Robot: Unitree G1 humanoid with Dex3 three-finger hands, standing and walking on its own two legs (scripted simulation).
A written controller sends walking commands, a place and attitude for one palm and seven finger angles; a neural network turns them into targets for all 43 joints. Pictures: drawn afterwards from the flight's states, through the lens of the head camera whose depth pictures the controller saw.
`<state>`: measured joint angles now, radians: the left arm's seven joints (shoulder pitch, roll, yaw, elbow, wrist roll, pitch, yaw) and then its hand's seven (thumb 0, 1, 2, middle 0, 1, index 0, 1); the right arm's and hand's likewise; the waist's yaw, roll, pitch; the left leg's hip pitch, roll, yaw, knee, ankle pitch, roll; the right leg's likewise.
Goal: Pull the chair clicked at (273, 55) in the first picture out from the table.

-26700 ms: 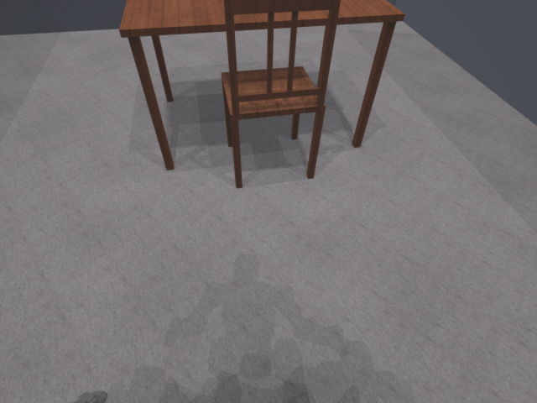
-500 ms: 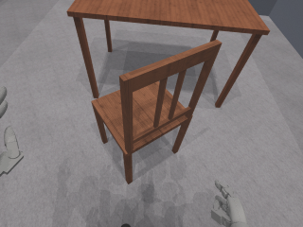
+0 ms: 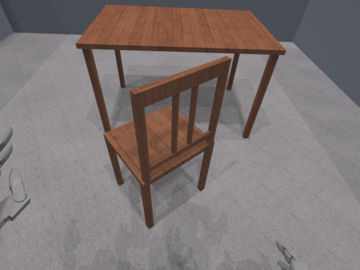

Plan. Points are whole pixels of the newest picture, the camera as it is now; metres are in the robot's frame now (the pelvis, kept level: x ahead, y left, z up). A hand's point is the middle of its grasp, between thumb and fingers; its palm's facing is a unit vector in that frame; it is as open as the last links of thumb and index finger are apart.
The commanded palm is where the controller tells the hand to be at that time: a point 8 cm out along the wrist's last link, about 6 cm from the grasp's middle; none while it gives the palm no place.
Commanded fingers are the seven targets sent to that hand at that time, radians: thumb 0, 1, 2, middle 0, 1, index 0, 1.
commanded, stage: stop stepping back and stand still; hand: left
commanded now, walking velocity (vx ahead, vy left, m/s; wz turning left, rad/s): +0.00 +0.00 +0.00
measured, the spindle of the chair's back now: (174, 125) +0.65 +0.03 -0.08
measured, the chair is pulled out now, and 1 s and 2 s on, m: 0.43 0.43 0.43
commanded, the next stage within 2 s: let the arm hang, fingers relaxed in 0.26 s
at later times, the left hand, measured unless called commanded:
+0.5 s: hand (69, 249) +0.19 +0.25 -0.04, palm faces +0.17 -0.90 -0.39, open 7.4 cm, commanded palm none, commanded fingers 0.00 0.90 0.90 -0.20 -0.30 -0.20 -0.30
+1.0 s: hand out of the picture -0.07 +0.16 -0.17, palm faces +0.07 -0.97 -0.22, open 7.3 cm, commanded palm none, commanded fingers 0.00 0.90 0.90 -0.20 -0.30 -0.20 -0.30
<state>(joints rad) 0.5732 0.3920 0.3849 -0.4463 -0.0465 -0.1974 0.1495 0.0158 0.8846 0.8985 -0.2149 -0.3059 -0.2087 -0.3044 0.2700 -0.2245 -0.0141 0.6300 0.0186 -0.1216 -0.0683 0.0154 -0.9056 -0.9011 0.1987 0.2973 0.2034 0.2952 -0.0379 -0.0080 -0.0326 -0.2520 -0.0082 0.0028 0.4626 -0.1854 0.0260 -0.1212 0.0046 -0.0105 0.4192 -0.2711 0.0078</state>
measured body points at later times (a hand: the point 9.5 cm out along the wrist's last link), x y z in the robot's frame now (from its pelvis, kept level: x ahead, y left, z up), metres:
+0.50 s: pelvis -0.01 +0.00 -0.01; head -0.02 -0.02 +0.44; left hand +0.17 +0.29 -0.01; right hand +0.14 -0.25 -0.12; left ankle +0.04 +0.10 -0.74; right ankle -0.03 -0.12 -0.74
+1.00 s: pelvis +0.00 -0.01 +0.00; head +0.01 -0.02 +0.45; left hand -0.07 +0.22 -0.15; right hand -0.03 -0.23 -0.16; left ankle +0.04 +0.10 -0.74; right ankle -0.03 -0.12 -0.74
